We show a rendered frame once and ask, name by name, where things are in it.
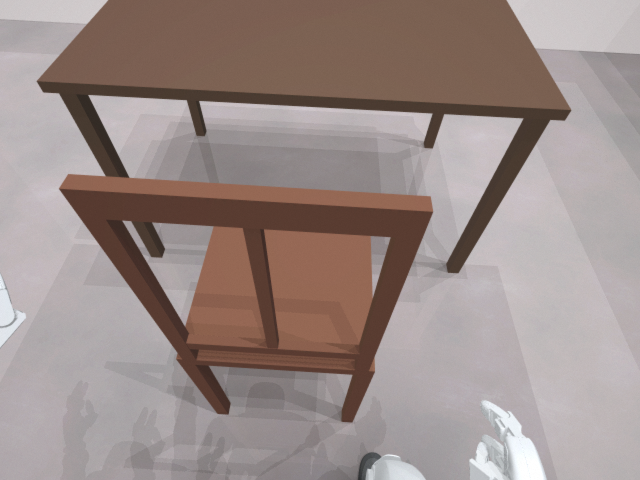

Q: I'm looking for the table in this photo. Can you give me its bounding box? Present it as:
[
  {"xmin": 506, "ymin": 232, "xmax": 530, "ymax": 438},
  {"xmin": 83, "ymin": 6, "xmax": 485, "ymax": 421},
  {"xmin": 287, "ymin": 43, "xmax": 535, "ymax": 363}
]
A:
[{"xmin": 37, "ymin": 0, "xmax": 571, "ymax": 273}]

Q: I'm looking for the right robot foot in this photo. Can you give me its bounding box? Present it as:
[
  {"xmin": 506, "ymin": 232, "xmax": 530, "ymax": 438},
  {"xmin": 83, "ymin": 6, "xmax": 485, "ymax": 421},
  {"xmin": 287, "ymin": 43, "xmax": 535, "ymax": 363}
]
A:
[{"xmin": 358, "ymin": 452, "xmax": 381, "ymax": 480}]

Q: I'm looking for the chair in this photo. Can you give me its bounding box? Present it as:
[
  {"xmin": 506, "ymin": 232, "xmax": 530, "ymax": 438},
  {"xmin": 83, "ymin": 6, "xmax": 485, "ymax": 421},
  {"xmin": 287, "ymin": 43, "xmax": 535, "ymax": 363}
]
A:
[{"xmin": 59, "ymin": 174, "xmax": 433, "ymax": 422}]

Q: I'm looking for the left robot hand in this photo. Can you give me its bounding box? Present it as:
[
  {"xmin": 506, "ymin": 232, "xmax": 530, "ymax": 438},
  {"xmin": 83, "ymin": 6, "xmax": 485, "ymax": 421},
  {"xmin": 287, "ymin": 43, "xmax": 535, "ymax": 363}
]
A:
[{"xmin": 0, "ymin": 273, "xmax": 26, "ymax": 348}]

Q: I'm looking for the robot right shin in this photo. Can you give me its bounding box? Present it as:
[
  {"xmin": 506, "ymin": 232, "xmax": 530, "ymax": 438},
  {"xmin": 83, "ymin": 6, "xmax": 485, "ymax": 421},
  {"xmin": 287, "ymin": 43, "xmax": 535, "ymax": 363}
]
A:
[{"xmin": 373, "ymin": 455, "xmax": 402, "ymax": 465}]

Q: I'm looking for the right robot hand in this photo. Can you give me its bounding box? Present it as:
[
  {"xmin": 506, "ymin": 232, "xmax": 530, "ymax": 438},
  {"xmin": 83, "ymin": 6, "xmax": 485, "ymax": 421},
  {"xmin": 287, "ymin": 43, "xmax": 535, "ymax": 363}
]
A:
[{"xmin": 469, "ymin": 400, "xmax": 547, "ymax": 480}]

